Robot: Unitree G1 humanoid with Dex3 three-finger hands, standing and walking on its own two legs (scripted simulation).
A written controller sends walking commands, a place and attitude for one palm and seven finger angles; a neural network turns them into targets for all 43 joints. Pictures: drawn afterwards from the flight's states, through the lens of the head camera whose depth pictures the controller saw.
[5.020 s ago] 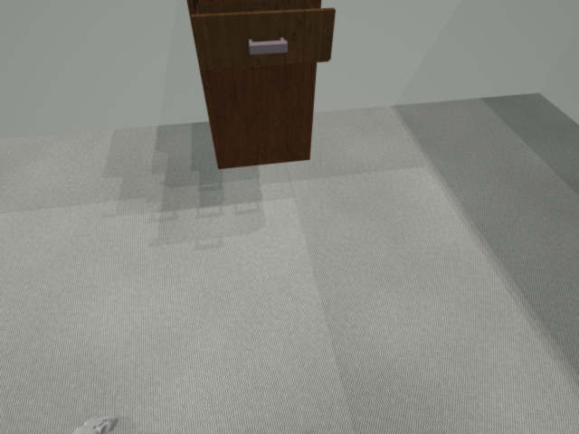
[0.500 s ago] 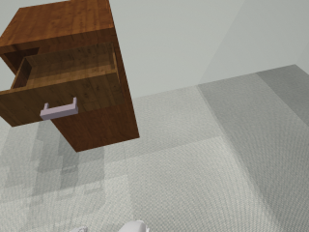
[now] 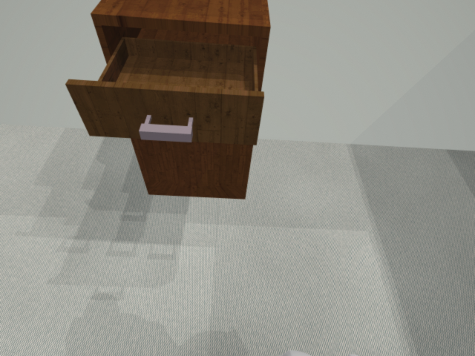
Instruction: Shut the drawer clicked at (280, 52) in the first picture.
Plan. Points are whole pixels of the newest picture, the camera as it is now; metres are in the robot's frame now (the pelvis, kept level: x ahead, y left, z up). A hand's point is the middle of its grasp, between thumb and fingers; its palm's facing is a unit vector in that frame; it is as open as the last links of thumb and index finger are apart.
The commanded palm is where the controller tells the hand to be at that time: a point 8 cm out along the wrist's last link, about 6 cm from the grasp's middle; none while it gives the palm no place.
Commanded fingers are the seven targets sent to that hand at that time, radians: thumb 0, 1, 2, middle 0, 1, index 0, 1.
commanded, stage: take the last steps up to it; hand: left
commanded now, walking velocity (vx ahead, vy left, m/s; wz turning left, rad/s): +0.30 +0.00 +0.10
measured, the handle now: (168, 126) +0.59 +0.23 -0.01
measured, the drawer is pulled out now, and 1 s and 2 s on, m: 0.28 0.28 0.28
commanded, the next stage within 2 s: come to a stop and stand still in 1.00 s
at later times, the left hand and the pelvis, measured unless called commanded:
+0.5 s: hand out of the picture +0.02 +0.13 -0.16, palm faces +0.13 -0.97 -0.20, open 7.3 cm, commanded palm none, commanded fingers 0.00 0.90 0.90 -0.20 -0.30 -0.20 -0.30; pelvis +0.08 -0.03 +0.01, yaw +4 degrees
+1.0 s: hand (141, 285) +0.26 +0.22 -0.17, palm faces +0.11 -0.97 -0.20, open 7.3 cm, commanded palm none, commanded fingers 0.00 0.90 0.90 -0.20 -0.30 -0.20 -0.30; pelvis +0.22 +0.04 +0.00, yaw +3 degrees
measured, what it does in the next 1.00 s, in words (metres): walks ahead: right foot, then left foot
